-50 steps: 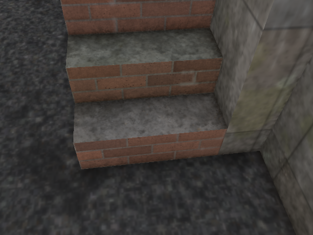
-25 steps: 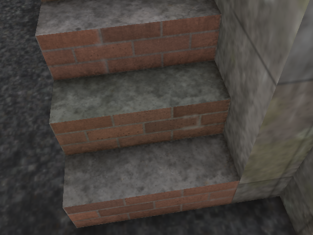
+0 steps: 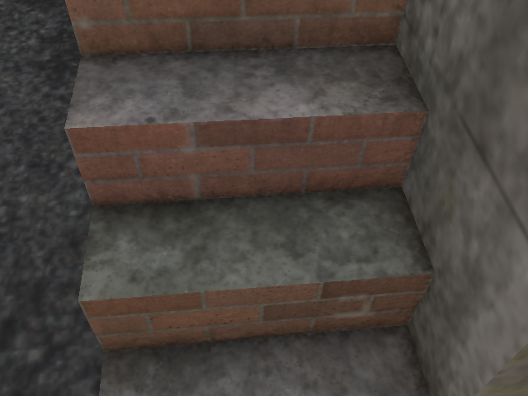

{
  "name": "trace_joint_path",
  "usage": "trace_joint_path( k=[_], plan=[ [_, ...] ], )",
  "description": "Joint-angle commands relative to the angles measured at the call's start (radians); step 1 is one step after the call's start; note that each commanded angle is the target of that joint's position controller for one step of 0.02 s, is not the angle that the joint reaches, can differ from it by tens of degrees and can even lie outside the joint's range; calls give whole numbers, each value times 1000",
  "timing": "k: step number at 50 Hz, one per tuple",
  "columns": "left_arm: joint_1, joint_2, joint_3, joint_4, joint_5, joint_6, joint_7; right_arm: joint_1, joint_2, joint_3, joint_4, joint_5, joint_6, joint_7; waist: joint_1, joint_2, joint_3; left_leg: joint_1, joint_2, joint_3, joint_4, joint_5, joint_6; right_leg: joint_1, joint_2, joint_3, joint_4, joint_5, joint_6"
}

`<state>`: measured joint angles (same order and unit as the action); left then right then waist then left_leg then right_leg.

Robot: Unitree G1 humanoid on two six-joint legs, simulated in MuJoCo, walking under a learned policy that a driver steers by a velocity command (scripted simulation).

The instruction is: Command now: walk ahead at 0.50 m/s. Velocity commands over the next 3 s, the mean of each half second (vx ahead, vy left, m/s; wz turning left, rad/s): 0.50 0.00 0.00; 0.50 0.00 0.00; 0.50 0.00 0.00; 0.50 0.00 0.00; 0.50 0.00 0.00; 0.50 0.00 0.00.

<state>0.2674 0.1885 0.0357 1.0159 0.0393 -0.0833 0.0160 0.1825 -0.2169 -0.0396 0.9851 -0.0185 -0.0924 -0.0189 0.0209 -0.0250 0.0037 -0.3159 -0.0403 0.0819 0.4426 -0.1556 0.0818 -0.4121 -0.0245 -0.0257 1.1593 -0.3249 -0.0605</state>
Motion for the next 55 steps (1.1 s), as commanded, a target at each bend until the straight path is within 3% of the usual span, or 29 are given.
trace_joint_path(
  k=[1,5,9,11,13,14,15,16,17,18,19,22,24,26,28,29,30,31,32,33,34,36,38,40,42,43,45,49,55],
  plan=[
    [84,29,5,-14,17,21,14,52,-85,-8,-9,12,-28,-8,29,74,-30,34,257,-202,-241,339,138,-16,-27,17,-10,62,12],
    [28,4,-17,-27,6,43,23,66,-108,-6,1,5,-40,0,35,134,-52,56,223,-139,-215,379,122,58,-11,-41,-318,44,34],
    [1,0,-33,-39,-12,54,50,123,-126,-11,2,-2,-24,-9,6,167,-90,132,273,-190,-152,429,148,115,15,-89,-429,-29,15],
    [55,-1,-35,-28,-14,45,61,118,-120,-10,-7,16,-16,-15,27,149,-90,98,271,-187,-105,492,161,217,36,-103,-513,65,-15],
    [110,-17,-38,-6,-10,17,61,47,-84,4,-33,32,2,-15,70,52,-41,101,197,-120,103,588,122,286,45,-97,-801,205,-31],
    [174,27,-22,1,6,5,64,29,-78,10,-49,57,1,-14,88,7,-44,8,149,-95,267,474,90,399,-16,-10,-854,287,-26],
    [227,108,-9,5,11,-1,67,84,0,31,-74,51,-1,-6,35,-216,-88,-167,45,-39,474,-54,17,523,-273,305,-909,690,-73],
    [190,106,-13,-2,7,8,62,189,-1,32,-26,25,26,-12,2,-227,-100,-129,37,-64,669,-396,-11,367,-412,413,-939,572,-261],
    [133,96,-2,-18,-4,16,52,165,-44,18,-20,-7,43,-15,-16,-97,-7,-186,66,-83,842,-387,-39,267,-377,389,-996,236,-305],
    [86,99,2,-27,-15,18,48,80,-56,10,-46,-30,42,-5,-18,-36,84,-285,71,-95,899,-327,-58,224,-322,334,-1033,80,-280],
    [51,39,-17,-37,-9,4,53,-3,-38,11,-59,-29,46,4,-37,8,158,-328,82,-148,833,-252,-66,189,-280,271,-1023,145,-234],
    [65,1,-40,-33,-6,-30,62,86,19,25,-16,-26,62,20,-76,-12,5,-117,41,-73,788,-109,-81,191,-192,38,-910,678,-174],
    [-6,0,-48,-53,-21,-43,54,75,34,38,-22,-23,71,4,-106,-86,-10,52,48,-19,492,-75,-73,130,-122,-62,-886,792,-119],
    [32,30,-46,-57,-23,-40,57,-10,26,43,-54,-6,80,-29,-56,-143,-3,52,13,-2,245,-136,-59,243,-162,2,-828,981,-128],
    [55,72,-31,-55,-22,-18,50,93,43,44,-28,12,61,-38,-71,-170,-93,112,2,19,12,-13,-27,370,-176,45,-710,1011,-126],
    [23,71,-20,-73,-35,-10,43,127,27,35,-17,-1,44,-37,-95,-128,-67,122,10,9,-114,63,-9,377,-149,42,-602,987,-107],
    [37,59,-15,-92,-48,-10,34,161,-1,29,-1,-12,30,-35,-75,-78,-96,199,51,-23,-120,163,-3,317,-134,46,-523,841,-89],
    [63,18,-22,-121,-48,-7,26,187,-67,12,-4,-11,23,-30,-50,51,-148,332,183,-163,-68,464,25,193,-84,31,-450,454,-60],
    [127,-66,-46,-113,-46,14,26,134,-104,4,-21,-11,33,-27,-9,221,-159,346,319,-331,-133,383,122,95,-27,-12,-403,-13,-29],
    [136,-54,-47,-103,-22,35,32,40,-105,0,-49,10,47,-23,3,231,-63,181,361,-408,-244,89,167,107,-25,-32,-366,-129,-23],
    [102,-14,-36,-113,11,43,32,-14,-86,1,-65,23,57,-21,10,173,47,51,327,-383,-294,-71,163,120,-15,-47,-324,-134,-18],
    [52,5,-30,-137,22,48,35,-41,-68,8,-75,28,57,-31,23,140,129,-51,268,-271,-300,-17,153,163,-14,-71,-390,-106,-16],
    [53,-17,-43,-144,1,43,47,-33,-55,17,-73,17,46,-44,24,118,70,55,247,-213,-209,352,150,212,2,-76,-577,-1,-19],
    [69,-12,-45,-143,-16,26,64,-21,-55,16,-72,34,37,-43,39,83,-19,200,204,-158,-55,630,118,270,14,-67,-815,158,-9],
    [95,31,-40,-155,-14,8,71,-25,-34,22,-97,54,27,-28,26,26,-119,192,167,-141,58,479,63,386,-68,35,-828,444,-5],
    [0,39,-47,-177,-10,14,68,56,17,39,-91,51,33,-22,-59,-92,-128,193,152,-145,-23,180,38,359,-125,110,-821,421,-31],
    [-103,9,-54,-225,-17,24,58,-3,-35,35,-83,15,45,-27,-48,-10,30,155,137,-154,-117,13,23,259,-105,90,-840,278,-34],
    [-39,19,-63,-219,-7,10,52,-59,-47,43,-108,13,55,-24,-25,7,-10,195,174,-168,-165,205,3,330,-105,93,-870,362,-1],
    [-73,29,-69,-237,-2,10,51,-92,-54,50,-109,10,52,-21,-25,9,-32,214,183,-166,-208,180,-15,366,-117,103,-903,388,22]
  ],
)
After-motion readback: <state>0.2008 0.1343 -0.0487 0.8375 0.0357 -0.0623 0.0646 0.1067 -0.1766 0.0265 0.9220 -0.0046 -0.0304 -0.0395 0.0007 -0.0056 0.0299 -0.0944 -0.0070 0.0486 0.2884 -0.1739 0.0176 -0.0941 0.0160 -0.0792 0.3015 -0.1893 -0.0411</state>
